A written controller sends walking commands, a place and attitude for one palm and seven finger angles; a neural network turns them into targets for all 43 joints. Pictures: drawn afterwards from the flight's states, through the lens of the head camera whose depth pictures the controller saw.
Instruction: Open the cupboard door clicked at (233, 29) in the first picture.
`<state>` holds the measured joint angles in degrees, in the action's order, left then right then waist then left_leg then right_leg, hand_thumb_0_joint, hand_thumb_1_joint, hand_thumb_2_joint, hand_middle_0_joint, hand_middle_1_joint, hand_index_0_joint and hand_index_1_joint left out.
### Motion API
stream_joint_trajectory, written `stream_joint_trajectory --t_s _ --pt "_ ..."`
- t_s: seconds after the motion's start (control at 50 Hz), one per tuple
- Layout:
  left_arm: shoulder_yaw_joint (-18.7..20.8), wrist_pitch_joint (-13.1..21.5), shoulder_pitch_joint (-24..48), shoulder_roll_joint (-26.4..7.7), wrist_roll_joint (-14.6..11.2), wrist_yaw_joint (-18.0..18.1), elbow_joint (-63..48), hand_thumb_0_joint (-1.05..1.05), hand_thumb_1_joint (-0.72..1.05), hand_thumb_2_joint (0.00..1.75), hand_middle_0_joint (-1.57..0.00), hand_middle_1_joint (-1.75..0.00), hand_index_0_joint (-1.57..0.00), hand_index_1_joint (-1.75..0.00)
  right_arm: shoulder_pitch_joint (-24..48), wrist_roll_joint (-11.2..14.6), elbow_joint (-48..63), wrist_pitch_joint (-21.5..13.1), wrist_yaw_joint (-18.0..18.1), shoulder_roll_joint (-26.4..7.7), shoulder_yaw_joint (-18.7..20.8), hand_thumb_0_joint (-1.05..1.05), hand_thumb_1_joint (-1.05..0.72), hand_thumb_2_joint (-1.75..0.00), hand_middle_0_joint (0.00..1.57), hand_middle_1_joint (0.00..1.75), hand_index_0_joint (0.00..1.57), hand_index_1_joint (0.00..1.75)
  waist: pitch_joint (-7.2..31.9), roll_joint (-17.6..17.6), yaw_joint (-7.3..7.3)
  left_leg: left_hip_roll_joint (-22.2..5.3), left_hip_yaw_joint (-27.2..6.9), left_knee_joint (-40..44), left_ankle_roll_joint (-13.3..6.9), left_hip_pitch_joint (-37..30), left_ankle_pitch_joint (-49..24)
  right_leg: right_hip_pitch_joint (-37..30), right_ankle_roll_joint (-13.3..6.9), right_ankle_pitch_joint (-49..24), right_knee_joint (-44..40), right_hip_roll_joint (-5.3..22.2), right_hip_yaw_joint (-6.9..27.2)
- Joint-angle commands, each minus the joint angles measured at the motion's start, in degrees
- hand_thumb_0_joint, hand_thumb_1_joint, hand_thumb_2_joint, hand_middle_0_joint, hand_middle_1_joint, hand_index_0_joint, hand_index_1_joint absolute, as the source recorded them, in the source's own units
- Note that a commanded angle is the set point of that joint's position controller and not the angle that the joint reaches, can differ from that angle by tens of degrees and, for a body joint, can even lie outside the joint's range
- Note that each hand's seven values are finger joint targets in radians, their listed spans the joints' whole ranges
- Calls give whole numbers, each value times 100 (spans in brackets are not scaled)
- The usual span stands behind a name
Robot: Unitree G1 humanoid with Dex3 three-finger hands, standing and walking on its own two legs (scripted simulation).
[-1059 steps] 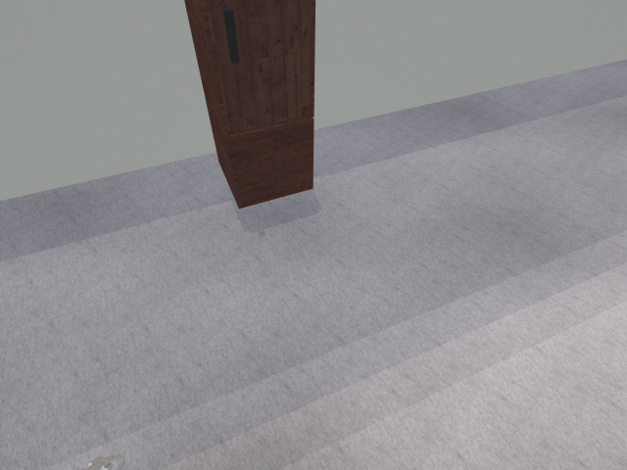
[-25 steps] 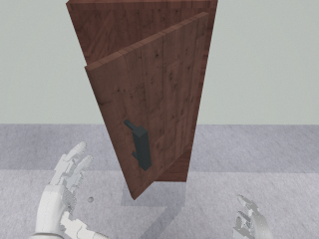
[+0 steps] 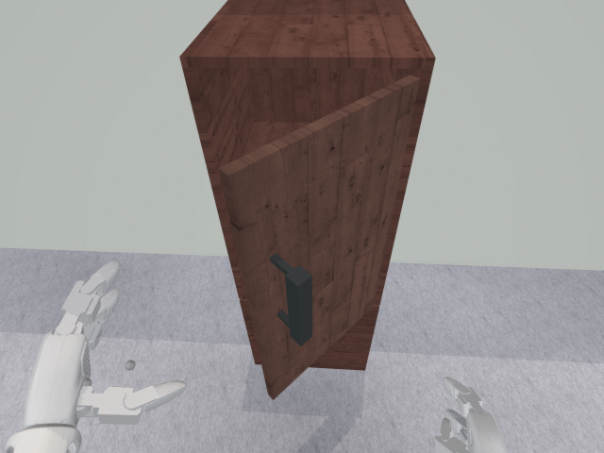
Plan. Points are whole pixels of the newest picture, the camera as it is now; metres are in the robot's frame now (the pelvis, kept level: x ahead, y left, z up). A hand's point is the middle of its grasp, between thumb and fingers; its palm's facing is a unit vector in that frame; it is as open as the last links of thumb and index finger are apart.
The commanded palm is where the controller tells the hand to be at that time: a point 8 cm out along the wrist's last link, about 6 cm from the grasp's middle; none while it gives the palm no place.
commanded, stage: draw the hand back to the body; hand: left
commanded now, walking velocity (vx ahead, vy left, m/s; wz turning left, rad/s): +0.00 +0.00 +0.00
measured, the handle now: (290, 299) +0.33 +0.06 +0.03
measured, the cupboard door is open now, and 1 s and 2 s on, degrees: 47 47 47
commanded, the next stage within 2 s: step back with the hand held close in 0.78 s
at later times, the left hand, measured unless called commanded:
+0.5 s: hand (45, 312) +0.19 +0.27 +0.18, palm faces +0.47 -0.80 -0.38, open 8.1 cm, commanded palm +0.14 +0.30 +0.19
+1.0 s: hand (55, 310) +0.19 +0.26 +0.19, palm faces +0.47 -0.79 -0.40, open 7.4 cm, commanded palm +0.14 +0.29 +0.19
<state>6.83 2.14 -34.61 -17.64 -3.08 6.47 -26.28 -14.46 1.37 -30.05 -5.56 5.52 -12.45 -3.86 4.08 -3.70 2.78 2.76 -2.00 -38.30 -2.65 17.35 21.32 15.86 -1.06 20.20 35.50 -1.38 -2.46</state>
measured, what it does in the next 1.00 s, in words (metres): stands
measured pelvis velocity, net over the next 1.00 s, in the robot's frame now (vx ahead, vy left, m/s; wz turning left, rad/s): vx -0.01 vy -0.01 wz -0.01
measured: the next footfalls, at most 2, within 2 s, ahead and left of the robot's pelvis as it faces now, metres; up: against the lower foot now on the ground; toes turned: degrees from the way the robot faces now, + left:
none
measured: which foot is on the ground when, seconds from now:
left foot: down 0.00-1.00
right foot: down 0.00-1.00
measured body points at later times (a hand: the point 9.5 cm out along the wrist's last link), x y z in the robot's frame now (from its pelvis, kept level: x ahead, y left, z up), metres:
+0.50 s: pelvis +0.00 +0.00 +0.02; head -0.02 -0.01 +0.47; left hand +0.16 +0.31 +0.20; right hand +0.19 -0.21 -0.06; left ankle -0.01 +0.09 -0.72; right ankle -0.01 -0.11 -0.72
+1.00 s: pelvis -0.01 -0.01 +0.02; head -0.02 -0.03 +0.47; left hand +0.16 +0.30 +0.21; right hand +0.18 -0.23 -0.06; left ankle -0.01 +0.09 -0.72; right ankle -0.01 -0.11 -0.72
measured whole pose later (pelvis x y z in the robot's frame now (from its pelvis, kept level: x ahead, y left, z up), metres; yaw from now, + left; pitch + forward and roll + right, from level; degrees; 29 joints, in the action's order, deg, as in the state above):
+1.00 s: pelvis -0.01 -0.01 +0.02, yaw +0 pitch -3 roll -1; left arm 21.5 7.2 -25.4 -20.4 -3.7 6.5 -21.9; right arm -10.6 0.6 -35.8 -4.4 3.9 -13.0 -2.0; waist -0.4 -3.9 2.9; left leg 1.6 -2.1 -25.1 -1.9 7.3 14.4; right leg 5.3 -1.7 12.4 20.8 -2.4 -2.1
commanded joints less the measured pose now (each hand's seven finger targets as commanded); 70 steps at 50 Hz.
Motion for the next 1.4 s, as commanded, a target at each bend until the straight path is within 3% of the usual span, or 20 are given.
stream_joint_trajectory --t_s 0.0,0.02,0.08,0.12,0.38,0.44,0.58,0.68,0.78,0.84,0.88,0.9,0.92,0.94,0.98,1.0,1.06,1.14,1.3,1.38 --pt "791 390 438 -792 17 131 -1165 0 23 62 -18 -30 -18 -30 858 -47 804 -413 34 -562 266 0 -90 -90 20 30 20 30 66 83 4 -363 -239 1099 160 -404 -1623 -436 -103 -1159 -865 167 77" --pt "849 392 411 -792 2 128 -1107 0 27 63 -18 -30 -18 -30 882 -52 767 -409 23 -550 270 0 -90 -90 20 30 20 30 -12 194 11 -371 -215 1160 161 -436 -1687 -493 -89 -1232 -921 168 76" --pt "984 421 656 -854 13 119 -1177 0 37 68 -18 -30 -18 -30 918 -65 676 -417 -11 -579 285 0 -90 -90 20 30 20 30 6 -83 24 -380 -219 1340 212 -659 -1880 -656 -95 -1309 -1037 157 77" --pt "1092 424 685 -862 -10 118 -1030 0 44 70 -18 -30 -18 -30 968 -77 616 -406 -22 -582 299 0 -90 -90 20 30 20 30 -131 66 39 -397 -204 1437 212 -706 -1912 -724 -92 -1351 -1145 148 77" --pt "1987 546 1364 -1353 -98 133 -980 0 90 90 -20 -30 -20 -30 1075 -94 360 -352 -89 -633 394 0 -90 -90 20 30 20 30 -76 -188 118 -408 -161 1791 276 -1066 -2263 -1185 -109 -1648 -1466 115 121" --pt "1685 511 1164 -998 -121 65 -610 0 90 90 -20 -30 -20 -30 1094 -90 339 -293 -131 -655 419 0 -90 -90 20 30 20 30 -327 133 80 -415 -147 1851 230 -1014 -2142 -1111 -83 -1578 -1549 114 101" --pt "1853 565 1260 -1247 -91 85 -913 0 90 90 -20 -30 -20 -30 1133 -109 340 -297 -105 -644 442 0 -90 -90 20 30 20 30 4 -42 123 -356 -64 1819 165 -1134 -2111 -1283 -81 -1710 -1597 129 175" --pt "1893 583 1355 -1301 -82 106 -1004 0 90 90 -20 -30 -20 -30 1153 -102 294 -349 -94 -618 429 0 -90 -90 20 30 20 30 -75 -252 118 -345 -62 1831 183 -1147 -2063 -1253 -85 -1665 -1642 134 194" --pt "1850 581 1271 -1217 -108 93 -788 0 90 90 -20 -30 -20 -30 1161 -102 261 -355 -88 -607 439 0 -90 -90 20 30 20 30 -217 74 106 -337 -39 1845 135 -1135 -1908 -1156 -59 -1561 -1719 122 195" --pt "1776 576 1295 -1145 -103 71 -732 0 90 90 -20 -30 -20 -30 1188 -97 246 -335 -88 -607 444 0 -90 -90 20 30 20 30 -321 1 92 -343 -12 1861 128 -1142 -1820 -1098 -49 -1465 -1770 122 211" --pt "1871 632 1748 -1340 -91 101 -1036 0 90 90 -20 -30 -20 -30 1209 -94 245 -364 -78 -623 449 0 -90 -90 20 30 20 30 -127 -69 80 -321 -7 1831 113 -1219 -1842 -1159 -45 -1518 -1776 137 240" --pt "2828 926 2646 -2299 -2 194 -1263 0 90 90 -20 -30 -20 -30 1041 -6 503 -282 -77 -654 374 0 -90 -90 20 30 20 30 -863 -312 -114 -395 -218 1786 18 -702 -1297 -622 -24 -1539 -2036 365 664" --pt "2417 953 1833 -1694 -53 117 -720 0 90 90 -20 -30 -20 -30 1053 -67 319 -231 -69 -660 451 0 -90 -90 20 30 20 30 -661 171 -143 -405 -327 1623 2 -691 -1328 -601 -40 -1589 -2061 479 744" --pt "2184 926 1124 -1365 -48 57 -420 0 90 90 -20 -30 -20 -30 1038 -92 344 -156 -94 -709 504 0 -90 -90 20 30 20 30 -467 408 -155 -403 -289 1529 -11 -848 -1537 -589 -29 -1715 -2053 505 747" --pt "1954 936 706 -1161 -36 6 -615 0 90 90 -20 -30 -20 -30 1037 -108 386 -17 -136 -766 563 0 -90 -90 20 30 20 30 -132 339 -198 -450 -209 1446 5 -903 -1996 -669 8 -2171 -1883 545 652" --pt "1986 957 644 -1202 -34 12 -748 0 90 90 -20 -30 -20 -30 1070 -114 415 11 -128 -782 580 0 -90 -90 20 30 20 30 0 141 -181 -469 -199 1465 21 -897 -2221 -742 10 -2374 -1773 553 590" --pt "2158 960 452 -1404 -22 81 -953 0 90 90 -20 -30 -20 -30 1019 -93 468 146 -100 -783 652 0 -90 -90 20 30 20 30 393 229 -204 -544 -174 1424 45 -832 -2618 -917 55 -2762 -1516 539 546" --pt "2357 969 368 -1598 -37 161 -1159 0 90 90 -20 -30 -20 -30 1016 -47 569 256 -48 -734 704 0 -90 -90 20 30 20 30 556 318 -221 -579 -192 1311 59 -673 -2696 -925 52 -2952 -1315 581 582" --pt "2396 1047 295 -1655 15 284 -1391 0 90 90 -20 -30 -20 -30 993 -38 627 242 2 -772 742 0 -90 -90 20 30 20 30 280 73 -249 -651 -411 1454 -10 27 -1696 -686 40 -1817 -1283 516 645" --pt "2412 1161 298 -1618 93 311 -1539 0 90 90 -20 -30 -20 -30 937 -56 700 153 -9 -826 719 0 -90 -90 20 30 20 30 85 -277 -257 -876 -701 1937 -160 968 -428 -1035 89 -1231 -838 299 571"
